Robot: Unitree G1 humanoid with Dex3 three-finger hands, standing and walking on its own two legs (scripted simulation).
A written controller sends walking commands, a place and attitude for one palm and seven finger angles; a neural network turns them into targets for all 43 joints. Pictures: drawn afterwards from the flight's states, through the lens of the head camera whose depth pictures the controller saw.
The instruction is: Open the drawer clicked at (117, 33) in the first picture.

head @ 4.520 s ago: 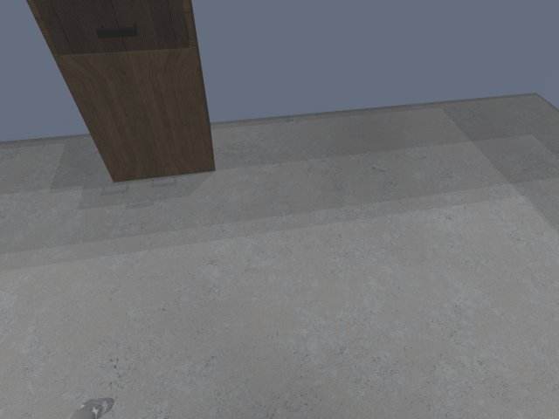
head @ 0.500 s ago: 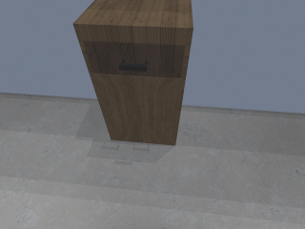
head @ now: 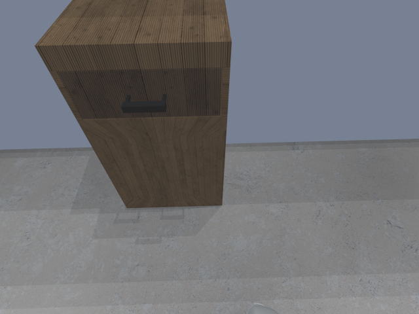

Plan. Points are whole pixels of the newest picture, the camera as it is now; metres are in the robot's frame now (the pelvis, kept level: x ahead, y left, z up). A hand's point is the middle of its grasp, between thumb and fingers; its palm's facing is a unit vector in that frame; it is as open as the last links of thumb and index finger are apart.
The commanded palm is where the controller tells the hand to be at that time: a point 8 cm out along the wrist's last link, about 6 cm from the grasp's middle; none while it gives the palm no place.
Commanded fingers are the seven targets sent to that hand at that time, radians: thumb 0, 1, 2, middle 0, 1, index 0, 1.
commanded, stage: take the last steps up to it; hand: left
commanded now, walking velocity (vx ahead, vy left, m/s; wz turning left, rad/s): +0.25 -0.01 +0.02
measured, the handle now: (145, 102) +0.70 +0.20 -0.03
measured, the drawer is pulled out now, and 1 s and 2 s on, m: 0.00 0.00 0.00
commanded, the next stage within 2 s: come to a stop and stand still in 0.30 s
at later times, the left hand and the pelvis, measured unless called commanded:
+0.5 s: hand out of the picture +0.10 +0.13 -0.18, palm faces +0.14 -0.98 -0.12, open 7.3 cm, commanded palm none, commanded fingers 0.00 0.90 0.90 -0.20 -0.30 -0.20 -0.30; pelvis +0.15 -0.01 +0.00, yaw +3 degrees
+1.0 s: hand (146, 310) +0.16 +0.14 -0.16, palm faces +0.06 -0.95 -0.29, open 7.4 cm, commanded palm none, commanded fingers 0.00 0.90 0.90 -0.20 -0.30 -0.20 -0.30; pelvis +0.12 -0.06 +0.00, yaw +1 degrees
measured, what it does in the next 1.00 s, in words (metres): walks ahead: right foot, then left foot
